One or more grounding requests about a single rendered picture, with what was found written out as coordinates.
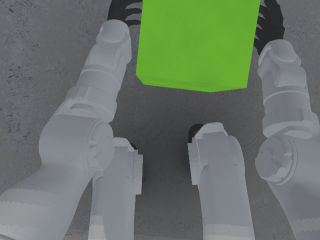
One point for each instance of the robot shin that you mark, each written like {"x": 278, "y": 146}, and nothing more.
{"x": 235, "y": 148}
{"x": 118, "y": 142}

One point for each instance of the right robot hand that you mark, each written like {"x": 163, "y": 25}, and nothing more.
{"x": 271, "y": 24}

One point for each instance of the carton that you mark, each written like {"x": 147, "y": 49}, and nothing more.
{"x": 197, "y": 45}

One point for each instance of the robot left upper arm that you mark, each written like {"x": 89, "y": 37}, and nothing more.
{"x": 41, "y": 207}

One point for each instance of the robot right upper arm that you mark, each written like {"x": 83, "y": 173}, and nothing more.
{"x": 291, "y": 167}

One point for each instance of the robot right shin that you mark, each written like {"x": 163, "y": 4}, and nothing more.
{"x": 235, "y": 148}

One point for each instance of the robot left shin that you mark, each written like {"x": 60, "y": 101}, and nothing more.
{"x": 118, "y": 142}

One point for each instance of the left robot hand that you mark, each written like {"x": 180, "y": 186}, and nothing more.
{"x": 117, "y": 11}

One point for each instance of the robot right forearm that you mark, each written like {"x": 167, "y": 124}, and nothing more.
{"x": 285, "y": 93}

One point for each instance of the robot left forearm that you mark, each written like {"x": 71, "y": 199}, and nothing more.
{"x": 96, "y": 91}

